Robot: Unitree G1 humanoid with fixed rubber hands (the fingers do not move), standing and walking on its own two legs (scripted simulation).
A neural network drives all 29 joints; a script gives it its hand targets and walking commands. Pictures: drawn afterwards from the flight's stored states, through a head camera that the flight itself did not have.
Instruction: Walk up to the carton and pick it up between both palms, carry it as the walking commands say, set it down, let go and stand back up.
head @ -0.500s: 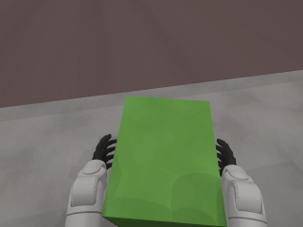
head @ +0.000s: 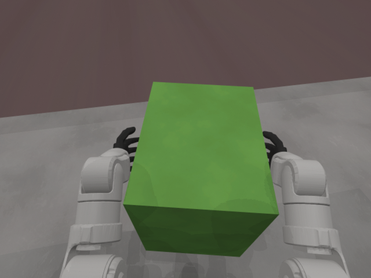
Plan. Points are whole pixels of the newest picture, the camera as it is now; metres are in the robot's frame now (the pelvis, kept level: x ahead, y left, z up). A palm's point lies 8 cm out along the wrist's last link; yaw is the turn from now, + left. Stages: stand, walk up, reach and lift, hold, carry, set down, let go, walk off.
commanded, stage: carry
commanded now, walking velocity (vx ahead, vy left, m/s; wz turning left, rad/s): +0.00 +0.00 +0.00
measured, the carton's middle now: (197, 171) +0.37 +0.00 +0.04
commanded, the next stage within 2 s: none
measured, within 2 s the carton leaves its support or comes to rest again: neither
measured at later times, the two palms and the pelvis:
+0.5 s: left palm (127, 160) +0.34 +0.15 +0.11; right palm (283, 168) +0.34 -0.17 +0.11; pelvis +0.00 +0.00 +0.00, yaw -1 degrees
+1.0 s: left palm (125, 162) +0.34 +0.15 +0.11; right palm (282, 170) +0.33 -0.17 +0.11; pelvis +0.00 +0.00 +0.00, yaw -1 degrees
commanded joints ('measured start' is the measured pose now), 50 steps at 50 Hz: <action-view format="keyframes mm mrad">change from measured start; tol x2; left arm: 1 -664 -1025 -618 -106 -350 45 -247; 50 -625 -1026 -621 -91 -331 -18 -260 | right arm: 1 -698 1032 601 -149 357 17 226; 14 -693 1042 624 -188 366 3 227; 35 -665 1043 607 -146 344 -27 235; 50 -643 1039 611 -157 340 -34 238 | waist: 1 7 49 -342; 9 1 -11 -388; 50 2 6 -357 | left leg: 1 62 157 -68 -153 108 75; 5 88 119 -5 -92 116 59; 9 116 116 7 -67 155 58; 50 132 137 17 -115 129 52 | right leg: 1 205 -77 1 -45 74 -51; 6 219 -120 52 -90 151 -68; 9 214 -120 50 -86 179 -69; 33 201 -104 36 -116 113 -62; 50 205 -104 25 -129 113 -56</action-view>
